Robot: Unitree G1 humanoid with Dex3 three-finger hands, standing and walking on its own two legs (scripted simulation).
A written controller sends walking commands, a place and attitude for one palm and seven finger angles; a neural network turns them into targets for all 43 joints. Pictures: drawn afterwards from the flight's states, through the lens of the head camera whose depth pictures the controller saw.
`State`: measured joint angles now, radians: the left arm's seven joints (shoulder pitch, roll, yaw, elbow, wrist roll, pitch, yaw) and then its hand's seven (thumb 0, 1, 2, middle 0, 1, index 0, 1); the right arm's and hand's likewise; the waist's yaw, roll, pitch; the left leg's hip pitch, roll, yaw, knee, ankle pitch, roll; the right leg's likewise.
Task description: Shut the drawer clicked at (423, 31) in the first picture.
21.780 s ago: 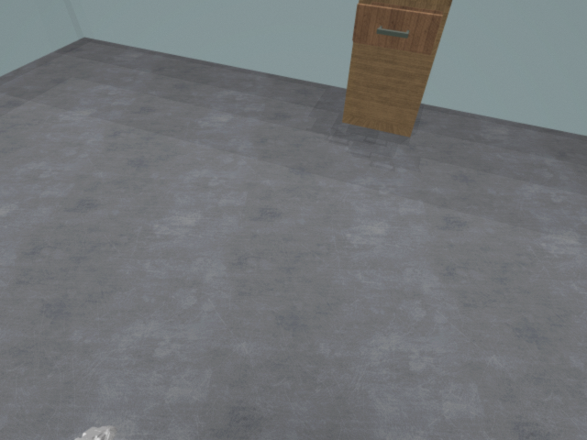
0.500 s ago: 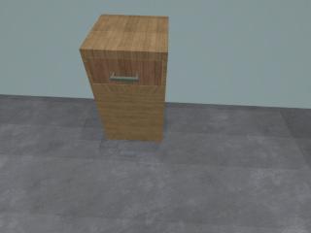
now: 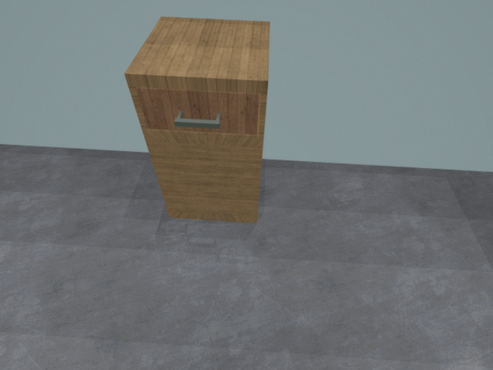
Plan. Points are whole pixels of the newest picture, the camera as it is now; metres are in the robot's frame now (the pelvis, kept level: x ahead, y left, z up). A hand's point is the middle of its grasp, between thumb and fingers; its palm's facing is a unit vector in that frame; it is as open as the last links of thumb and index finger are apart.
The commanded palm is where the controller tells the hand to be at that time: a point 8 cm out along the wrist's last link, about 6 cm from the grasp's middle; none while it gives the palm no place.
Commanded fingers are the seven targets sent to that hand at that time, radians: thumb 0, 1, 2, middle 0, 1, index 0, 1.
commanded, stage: look to check the result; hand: left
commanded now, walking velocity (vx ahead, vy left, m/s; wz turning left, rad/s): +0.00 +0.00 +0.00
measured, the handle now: (198, 119) +0.85 +0.21 -0.13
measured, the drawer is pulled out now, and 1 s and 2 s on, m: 0.00 0.00 0.00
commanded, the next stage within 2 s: stand and wait in 0.04 s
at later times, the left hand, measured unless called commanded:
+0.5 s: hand out of the picture +0.00 +0.17 -0.18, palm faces +0.03 -0.98 -0.19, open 7.4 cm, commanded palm none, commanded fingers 0.00 0.90 0.90 -0.20 -0.30 -0.20 -0.30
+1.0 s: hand out of the picture +0.01 +0.17 -0.17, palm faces +0.03 -0.98 -0.20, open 7.4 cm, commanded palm none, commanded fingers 0.00 0.90 0.90 -0.20 -0.30 -0.20 -0.30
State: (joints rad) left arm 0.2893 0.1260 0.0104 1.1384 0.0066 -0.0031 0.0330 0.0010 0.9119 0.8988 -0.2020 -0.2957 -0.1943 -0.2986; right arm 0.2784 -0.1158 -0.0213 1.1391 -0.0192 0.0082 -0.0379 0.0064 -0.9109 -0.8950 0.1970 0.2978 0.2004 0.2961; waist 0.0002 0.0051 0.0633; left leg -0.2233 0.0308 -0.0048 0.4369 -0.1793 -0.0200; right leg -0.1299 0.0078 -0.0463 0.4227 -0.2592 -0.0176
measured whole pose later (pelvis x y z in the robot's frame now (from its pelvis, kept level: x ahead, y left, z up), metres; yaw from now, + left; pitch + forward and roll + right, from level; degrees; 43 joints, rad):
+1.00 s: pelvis +0.01 +0.00 +0.00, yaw -1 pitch -2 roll +0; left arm 0.27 0.15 0.01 1.14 0.01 -0.01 0.03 0.00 0.91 0.90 -0.20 -0.30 -0.19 -0.30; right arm 0.26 -0.14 -0.02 1.15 -0.02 0.00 -0.04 0.00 -0.90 -0.89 0.20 0.30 0.20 0.30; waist 0.00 0.01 0.06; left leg -0.19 0.03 0.01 0.40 -0.18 -0.02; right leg -0.10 0.01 -0.03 0.40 -0.26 -0.02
